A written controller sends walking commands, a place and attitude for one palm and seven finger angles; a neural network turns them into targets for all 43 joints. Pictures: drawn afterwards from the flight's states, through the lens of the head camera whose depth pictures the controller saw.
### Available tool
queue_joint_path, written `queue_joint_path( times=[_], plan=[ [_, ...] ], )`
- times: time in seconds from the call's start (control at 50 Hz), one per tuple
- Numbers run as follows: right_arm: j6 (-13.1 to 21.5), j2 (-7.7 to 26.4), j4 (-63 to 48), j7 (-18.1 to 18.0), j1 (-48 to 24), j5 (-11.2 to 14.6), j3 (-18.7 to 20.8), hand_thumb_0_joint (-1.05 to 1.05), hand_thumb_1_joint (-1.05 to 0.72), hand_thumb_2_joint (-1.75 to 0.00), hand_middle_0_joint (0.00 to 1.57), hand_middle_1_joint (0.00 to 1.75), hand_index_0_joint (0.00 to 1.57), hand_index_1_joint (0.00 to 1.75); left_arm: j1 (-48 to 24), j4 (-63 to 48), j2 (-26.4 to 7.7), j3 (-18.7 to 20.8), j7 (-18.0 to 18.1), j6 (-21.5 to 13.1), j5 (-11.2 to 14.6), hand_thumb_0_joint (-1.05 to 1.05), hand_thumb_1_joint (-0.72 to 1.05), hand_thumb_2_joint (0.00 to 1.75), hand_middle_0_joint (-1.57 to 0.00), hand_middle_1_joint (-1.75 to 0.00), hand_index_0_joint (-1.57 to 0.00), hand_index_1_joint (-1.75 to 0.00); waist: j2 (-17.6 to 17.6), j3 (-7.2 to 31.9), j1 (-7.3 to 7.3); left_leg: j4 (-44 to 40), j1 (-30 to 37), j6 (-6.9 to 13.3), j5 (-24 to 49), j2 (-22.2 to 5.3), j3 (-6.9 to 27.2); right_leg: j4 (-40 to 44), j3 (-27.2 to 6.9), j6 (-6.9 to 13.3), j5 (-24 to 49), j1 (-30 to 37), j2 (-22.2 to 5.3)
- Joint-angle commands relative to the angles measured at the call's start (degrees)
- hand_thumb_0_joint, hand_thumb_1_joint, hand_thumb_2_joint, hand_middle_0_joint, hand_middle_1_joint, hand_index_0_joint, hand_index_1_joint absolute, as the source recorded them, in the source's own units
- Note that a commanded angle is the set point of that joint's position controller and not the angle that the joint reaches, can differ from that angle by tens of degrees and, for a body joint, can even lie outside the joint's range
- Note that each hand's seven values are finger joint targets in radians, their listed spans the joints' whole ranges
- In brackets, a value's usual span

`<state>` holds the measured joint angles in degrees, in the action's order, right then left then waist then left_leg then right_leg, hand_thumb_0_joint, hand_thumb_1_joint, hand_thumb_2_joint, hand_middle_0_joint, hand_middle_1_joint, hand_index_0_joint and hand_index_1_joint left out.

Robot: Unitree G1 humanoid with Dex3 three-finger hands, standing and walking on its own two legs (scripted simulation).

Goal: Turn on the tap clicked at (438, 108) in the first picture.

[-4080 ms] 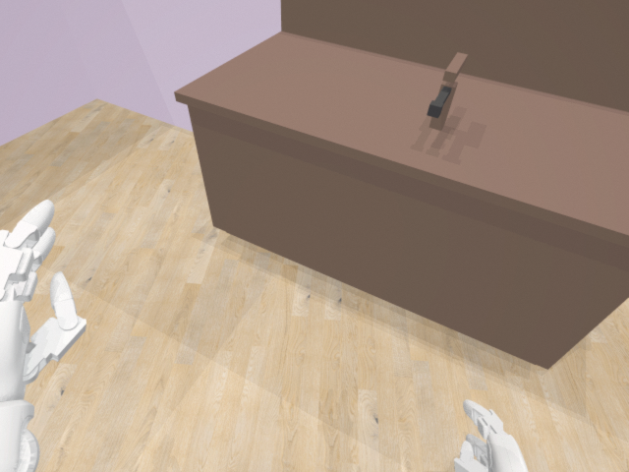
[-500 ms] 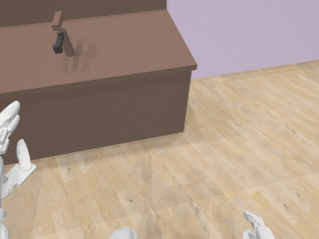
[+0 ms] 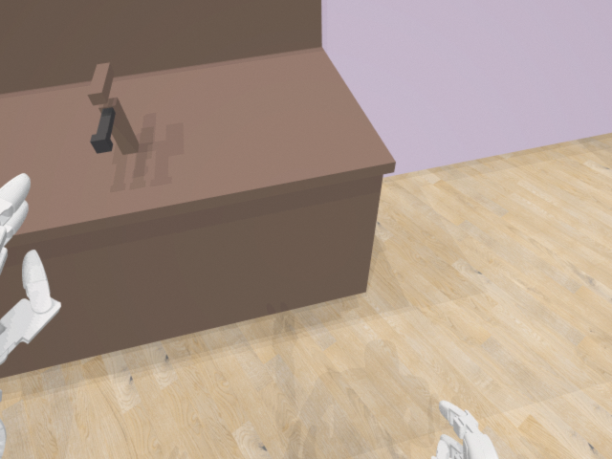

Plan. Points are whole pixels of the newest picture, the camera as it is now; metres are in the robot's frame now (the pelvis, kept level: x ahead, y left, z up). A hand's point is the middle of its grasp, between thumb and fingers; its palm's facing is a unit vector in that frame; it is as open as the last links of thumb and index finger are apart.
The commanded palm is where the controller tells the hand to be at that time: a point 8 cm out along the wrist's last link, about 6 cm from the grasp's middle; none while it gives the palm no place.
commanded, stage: take the last steps up to it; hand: left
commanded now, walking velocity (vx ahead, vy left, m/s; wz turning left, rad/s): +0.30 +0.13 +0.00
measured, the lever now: (101, 143) +0.64 +0.44 +0.06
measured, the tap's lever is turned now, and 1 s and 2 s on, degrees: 0 0 0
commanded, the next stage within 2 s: come to a stop and stand still in 0.64 s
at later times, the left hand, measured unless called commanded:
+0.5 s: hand (46, 195) +0.35 +0.32 +0.19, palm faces +0.42 -0.82 -0.39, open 7.4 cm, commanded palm +0.29 +0.35 +0.19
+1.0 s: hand (89, 169) +0.42 +0.31 +0.18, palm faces +0.31 -0.86 -0.41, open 7.4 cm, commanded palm +0.37 +0.36 +0.19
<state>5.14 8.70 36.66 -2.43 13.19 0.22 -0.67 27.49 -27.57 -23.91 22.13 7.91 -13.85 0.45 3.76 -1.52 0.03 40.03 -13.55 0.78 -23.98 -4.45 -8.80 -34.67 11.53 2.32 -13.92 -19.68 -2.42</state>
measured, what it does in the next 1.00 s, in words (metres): walks ahead: left foot, then right foot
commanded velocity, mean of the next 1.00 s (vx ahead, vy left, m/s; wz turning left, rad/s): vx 0.11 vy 0.06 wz -0.02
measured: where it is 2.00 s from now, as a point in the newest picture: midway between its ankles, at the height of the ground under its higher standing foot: outside the picture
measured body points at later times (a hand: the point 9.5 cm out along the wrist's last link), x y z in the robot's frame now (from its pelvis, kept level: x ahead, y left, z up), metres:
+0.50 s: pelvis +0.12 +0.07 +0.01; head +0.13 +0.09 +0.46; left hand +0.33 +0.36 +0.21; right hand +0.27 -0.16 -0.07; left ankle +0.14 +0.19 -0.72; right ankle +0.07 -0.05 -0.66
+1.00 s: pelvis +0.19 +0.09 +0.01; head +0.22 +0.09 +0.46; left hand +0.40 +0.35 +0.20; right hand +0.35 -0.18 -0.07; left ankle +0.24 +0.22 -0.72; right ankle +0.19 -0.01 -0.72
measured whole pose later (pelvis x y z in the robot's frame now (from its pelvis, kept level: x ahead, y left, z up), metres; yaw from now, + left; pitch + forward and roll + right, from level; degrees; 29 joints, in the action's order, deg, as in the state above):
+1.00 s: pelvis +0.19 +0.09 +0.01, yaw -3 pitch -2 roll +0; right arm 3.1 15.0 33.9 -4.0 9.9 -0.4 1.4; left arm 28.4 -31.0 -19.8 18.7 9.1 -11.9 0.9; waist 0.1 -5.2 -0.7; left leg 33.4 -17.8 -1.3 -11.3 -3.5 -2.4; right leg -31.3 8.0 1.3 -16.3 -13.1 -2.0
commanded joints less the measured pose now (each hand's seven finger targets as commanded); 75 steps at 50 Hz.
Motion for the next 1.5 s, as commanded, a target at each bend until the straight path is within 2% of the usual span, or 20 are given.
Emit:
queue_joint_path(
  times=[0.0, 0.12, 0.28, 0.32, 0.34, 0.36, 0.4, 0.5, 0.64, 0.7, 0.74, 0.82, 0.9, 0.96, 1.0, 1.06, 1.12, 1.26, 1.34, 1.48],
  plan=[
    [1.7, 9.2, -8.6, -0.1, -7.9, 0.0, 4.3, 0.0, -0.9, -0.9, 0.2, 0.3, 0.2, 0.3, -10.1, -5.8, -6.9, 5.6, 0.6, -2.1, 0.9, 0.0, 0.9, 0.9, -0.2, -0.3, -0.2, -0.3, -17.1, 5.0, 0.07, 33.9, -26.7, -0.6, -3.1, 1.1, 11.6, 21.9, -44.8, 8.9, -5.8, 17.4, -24.5],
    [0.6, 8.6, -7.5, -0.1, -8.5, -0.4, 3.2, 0.0, -0.9, -0.9, 0.2, 0.3, 0.2, 0.3, -9.6, -14.6, -8.4, 4.4, 1.1, -5.4, -0.4, 0.0, 0.9, 0.9, -0.2, -0.3, -0.2, -0.3, -8.2, 4.1, -0.82, 20.8, -19.4, -1.6, 6.9, -3.4, 8.7, 17.9, -14.6, 5.8, 11.2, 8.5, -17.3],
    [1.0, 7.3, -10.4, -1.1, -4.8, -0.6, 4.2, 0.0, -0.9, -0.9, 0.2, 0.3, 0.2, 0.3, -0.4, -15.3, -7.9, 8.4, 3.5, -3.9, 0.7, 0.0, 0.9, 0.9, -0.2, -0.3, -0.2, -0.3, -9.7, 8.9, 0.36, -10.4, -1.8, -1.2, 14.0, 3.0, -2.7, 9.7, -10.7, 3.5, 9.6, 13.3, -11.8],
    [0.9, 9.1, -10.5, -2.0, -3.3, 0.2, 5.2, 0.0, -0.9, -0.9, 0.2, 0.3, 0.2, 0.3, -2.2, -14.1, -6.1, 6.7, 3.3, -4.0, 1.0, 0.0, 0.9, 0.9, -0.2, -0.3, -0.2, -0.3, -1.6, 9.0, -1.12, -16.1, 8.0, 0.5, 15.4, -0.4, 1.8, -3.3, -7.7, 0.2, 6.5, 6.8, -7.6],
    [0.8, 11.0, -10.9, -2.0, -3.6, 0.4, 5.8, 0.0, -0.9, -0.9, 0.2, 0.3, 0.2, 0.3, -3.6, -14.4, -5.9, 6.6, 3.2, -4.4, 1.1, 0.0, 0.9, 0.9, -0.2, -0.3, -0.2, -0.3, 10.4, 9.6, -1.4, -18.5, 13.2, 5.0, 21.0, -10.1, 16.6, -15.8, -3.5, -2.7, -7.0, -3.3, -1.6],
    [0.9, 10.6, -11.5, -1.6, -3.9, 0.5, 5.6, 0.0, -0.9, -0.9, 0.2, 0.3, 0.2, 0.3, -4.8, -13.1, -6.4, 6.3, 2.9, -5.0, 0.8, 0.0, 0.9, 0.9, -0.2, -0.3, -0.2, -0.3, 12.9, 8.8, -0.83, -21.6, 13.9, 10.1, 26.8, -17.7, 27.9, -27.1, -5.4, -2.9, -24.0, -11.1, 1.3],
    [1.5, 9.2, -10.1, -1.6, -5.5, -0.2, 4.5, 0.0, -0.9, -0.9, 0.2, 0.3, 0.2, 0.3, -7.1, -10.5, -9.2, 7.4, 2.1, -4.5, 0.5, 0.0, 0.9, 0.9, -0.2, -0.3, -0.2, -0.3, 10.7, 5.4, -0.75, -22.1, 9.4, 12.9, 25.2, -18.5, 27.4, -33.2, -9.0, -2.8, -20.8, -15.7, -2.2],
    [3.1, 9.3, -9.3, -0.1, -4.8, 0.6, 4.1, 0.0, -0.9, -0.9, 0.2, 0.3, 0.2, 0.3, -4.6, -17.9, -4.8, 2.5, 1.2, -3.6, 0.5, 0.0, 0.9, 0.9, -0.2, -0.3, -0.2, -0.3, 11.3, 6.3, -0.14, -19.8, 5.1, 8.4, 28.1, -10.4, 9.2, -17.8, -4.9, -3.5, -8.7, -7.7, -1.4],
    [2.3, 8.2, -9.0, -1.2, -6.0, 0.0, 2.5, 0.0, -0.9, -0.9, 0.2, 0.3, 0.2, 0.3, -3.1, -12.5, -8.6, 7.7, 2.2, -1.7, 0.7, 0.0, 0.9, 0.9, -0.2, -0.3, -0.2, -0.3, 4.4, 8.4, 0.27, -11.1, -0.9, 4.3, 20.8, -10.0, 6.5, 7.4, -2.9, -2.6, 0.2, 11.2, 1.0],
    [1.3, 6.8, -9.9, -0.7, -6.8, -0.3, 2.2, 0.0, -0.9, -0.9, 0.2, 0.3, 0.2, 0.3, -4.4, -6.5, -8.9, 8.0, 2.1, -1.0, 0.8, 0.0, 0.9, 0.9, -0.2, -0.3, -0.2, -0.3, -18.8, 8.4, 0.11, 20.2, -21.1, -0.9, -7.6, 3.3, 3.3, 17.4, -39.1, 9.4, 14.8, 20.8, -21.6],
    [1.2, 8.3, -8.6, 0.0, -5.9, 0.3, 3.2, 0.0, -0.9, -0.9, 0.2, 0.3, 0.2, 0.3, -5.3, -5.0, -6.9, 6.1, 1.3, -1.0, 1.5, 0.0, 0.9, 0.9, -0.2, -0.3, -0.2, -0.3, -15.3, 5.0, -0.56, 26.8, -21.1, -2.1, -3.4, 0.6, 10.1, 18.4, -34.2, 9.2, 13.3, 15.0, -20.9],
    [0.0, 6.8, -8.7, -0.6, -8.5, -0.1, 1.1, 0.0, -0.9, -0.9, 0.2, 0.3, 0.2, 0.3, -3.5, -8.5, -6.2, 4.6, 1.8, -2.5, 0.6, 0.0, 0.9, 0.9, -0.2, -0.3, -0.2, -0.3, -9.9, 7.2, -0.49, 12.1, -13.0, -2.7, 1.8, 0.8, 6.3, 11.7, -13.6, 5.0, 37.4, 15.2, -13.8],
    [0.8, 7.4, -10.8, -1.9, -8.4, -0.5, 1.9, 0.0, -0.9, -0.9, 0.2, 0.3, 0.2, 0.3, -2.6, -15.9, -7.9, 5.7, 2.9, -2.3, 0.8, 0.0, 0.9, 0.9, -0.2, -0.3, -0.2, -0.3, -10.8, 9.0, 0.74, -2.9, -6.0, -2.3, 7.1, 2.7, 3.7, 9.8, -12.2, 4.4, 36.3, 16.6, -11.9],
    [0.2, 7.9, -11.5, -2.5, -5.8, -0.6, 2.6, 0.0, -0.9, -0.9, 0.2, 0.3, 0.2, 0.3, -3.0, -19.4, -7.9, 6.0, 3.3, -1.6, 1.3, 0.0, 0.9, 0.9, -0.2, -0.3, -0.2, -0.3, -4.1, 11.0, -0.46, -14.7, 4.6, -2.3, 24.8, 1.7, 5.6, 5.1, -10.5, 0.3, 24.9, 13.5, -7.3],
    [0.1, 9.8, -12.3, -2.8, -6.0, -0.3, 3.6, 0.0, -0.9, -0.9, 0.2, 0.3, 0.2, 0.3, -3.4, -20.8, -9.7, 7.1, 3.3, -1.8, 1.5, 0.0, 0.9, 0.9, -0.2, -0.3, -0.2, -0.3, 8.5, 10.9, 0.67, -18.1, 9.4, 2.0, 47.9, -10.8, 18.2, -3.9, -7.6, -3.3, -4.1, 4.6, 0.2],
    [1.4, 8.6, -11.3, -1.4, -5.7, -1.5, 3.3, 0.0, -0.9, -0.9, 0.2, 0.3, 0.2, 0.3, -3.1, -16.1, -8.0, 6.6, 1.9, -2.0, 1.4, 0.0, 0.9, 0.9, -0.2, -0.3, -0.2, -0.3, 15.1, 5.8, 0.35, -23.3, 3.9, 6.0, 45.8, -15.3, 21.5, -14.6, -10.2, -3.0, -17.8, -0.4, 1.4],
    [2.7, 9.4, -10.8, 0.2, -3.8, -0.7, 4.0, 0.0, -0.9, -0.9, 0.2, 0.3, 0.2, 0.3, -4.2, -17.2, -5.6, 3.9, 1.6, -1.6, 1.4, 0.0, 0.9, 0.9, -0.2, -0.3, -0.2, -0.3, 11.8, 9.1, -0.17, -17.4, 11.3, 4.9, 51.8, -13.1, 15.1, -7.1, -9.1, -3.3, -10.3, -0.7, 2.6],
    [2.2, 9.4, -11.4, 0.7, -5.3, 0.0, 3.0, 0.0, -0.9, -0.9, 0.2, 0.3, 0.2, 0.3, -1.9, -13.9, -5.5, 3.3, 1.1, 1.6, 1.7, 0.0, 0.9, 0.9, -0.2, -0.3, -0.2, -0.3, 6.9, 8.3, -0.19, -16.9, -0.5, 2.4, 24.3, -9.9, 11.6, 12.5, -7.8, -3.7, 0.3, 13.4, 2.7],
    [1.7, 7.2, -11.3, -0.3, -6.3, 0.3, 2.2, 0.0, -0.9, -0.9, 0.2, 0.3, 0.2, 0.3, -4.2, -12.6, -7.1, 4.3, 1.2, 2.7, 2.5, 0.0, 0.9, 0.9, -0.2, -0.3, -0.2, -0.3, -11.8, 6.7, -0.19, -1.9, -3.4, -2.7, 3.5, 2.3, 5.9, 19.6, -22.1, 2.2, 3.4, 5.2, -9.6],
    [0.7, 7.5, -9.3, -1.9, -7.2, -0.1, 1.1, 0.0, -0.9, -0.9, 0.2, 0.3, 0.2, 0.3, -4.7, -10.9, -6.9, 4.4, 2.2, 1.8, 2.2, 0.0, 0.9, 0.9, -0.2, -0.3, -0.2, -0.3, -9.5, 5.5, 0.08, -7.3, -3.0, -1.4, 7.1, 2.5, 8.0, 17.6, -18.5, 3.2, 1.4, 7.1, -8.3]
  ],
)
